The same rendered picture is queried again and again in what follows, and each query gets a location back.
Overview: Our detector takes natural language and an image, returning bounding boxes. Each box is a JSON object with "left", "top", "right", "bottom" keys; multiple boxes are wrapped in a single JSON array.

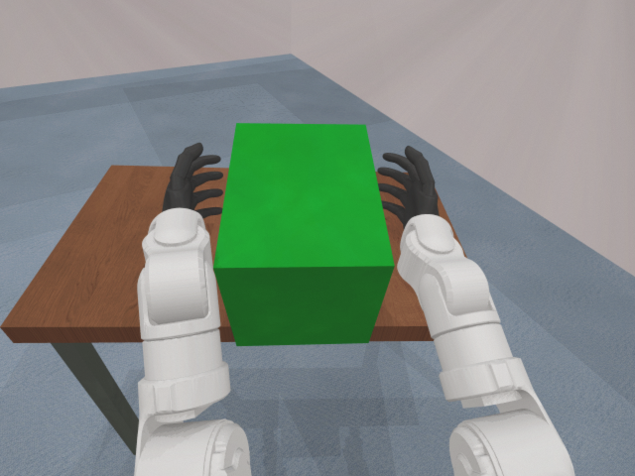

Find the left robot hand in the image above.
[{"left": 162, "top": 143, "right": 223, "bottom": 218}]

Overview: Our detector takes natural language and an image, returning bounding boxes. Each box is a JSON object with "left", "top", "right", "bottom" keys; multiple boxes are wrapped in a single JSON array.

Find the left robot forearm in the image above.
[{"left": 134, "top": 208, "right": 231, "bottom": 476}]

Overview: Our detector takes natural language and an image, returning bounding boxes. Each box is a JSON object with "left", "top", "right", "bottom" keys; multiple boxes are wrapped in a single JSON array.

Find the left robot upper arm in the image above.
[{"left": 136, "top": 419, "right": 251, "bottom": 476}]

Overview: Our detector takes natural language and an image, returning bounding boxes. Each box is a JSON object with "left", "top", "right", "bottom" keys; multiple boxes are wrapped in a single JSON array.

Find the right robot hand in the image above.
[{"left": 377, "top": 146, "right": 440, "bottom": 229}]

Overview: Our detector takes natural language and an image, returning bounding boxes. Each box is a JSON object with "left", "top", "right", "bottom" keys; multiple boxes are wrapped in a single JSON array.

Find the table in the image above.
[{"left": 0, "top": 166, "right": 467, "bottom": 455}]

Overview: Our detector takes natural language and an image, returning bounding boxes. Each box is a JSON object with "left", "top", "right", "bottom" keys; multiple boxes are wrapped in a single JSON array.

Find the right robot upper arm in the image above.
[{"left": 449, "top": 409, "right": 573, "bottom": 476}]

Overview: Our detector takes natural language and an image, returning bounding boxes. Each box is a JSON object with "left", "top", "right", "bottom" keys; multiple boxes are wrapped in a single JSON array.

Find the right robot forearm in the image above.
[{"left": 397, "top": 214, "right": 575, "bottom": 476}]

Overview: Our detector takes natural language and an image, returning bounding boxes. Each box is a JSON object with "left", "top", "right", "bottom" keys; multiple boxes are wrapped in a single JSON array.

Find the carton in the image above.
[{"left": 213, "top": 123, "right": 395, "bottom": 346}]

